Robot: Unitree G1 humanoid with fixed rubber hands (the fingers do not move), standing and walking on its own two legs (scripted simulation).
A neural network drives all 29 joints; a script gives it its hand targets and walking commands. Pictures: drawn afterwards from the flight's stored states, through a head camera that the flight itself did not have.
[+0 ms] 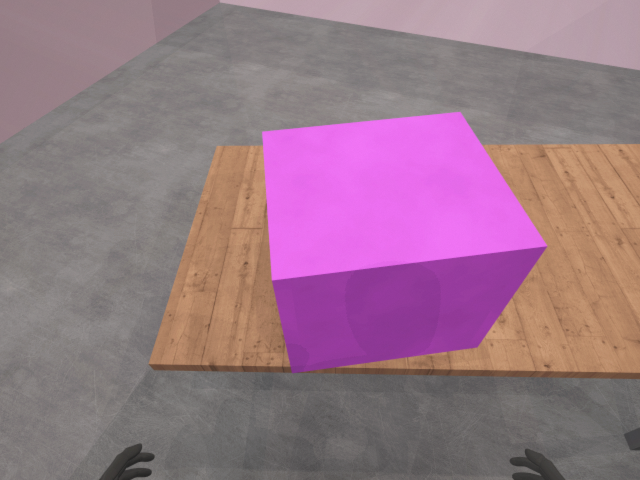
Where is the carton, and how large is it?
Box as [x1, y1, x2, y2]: [262, 112, 546, 372]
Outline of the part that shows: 460,112 262,132 271,274 292,372 476,347 546,247 544,241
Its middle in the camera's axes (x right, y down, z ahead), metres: +0.08 +0.01 +0.57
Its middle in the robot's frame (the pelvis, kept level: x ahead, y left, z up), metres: +0.44 -0.05 +0.02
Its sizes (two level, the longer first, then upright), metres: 0.286 0.250 0.251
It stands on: a table, 0.64 m high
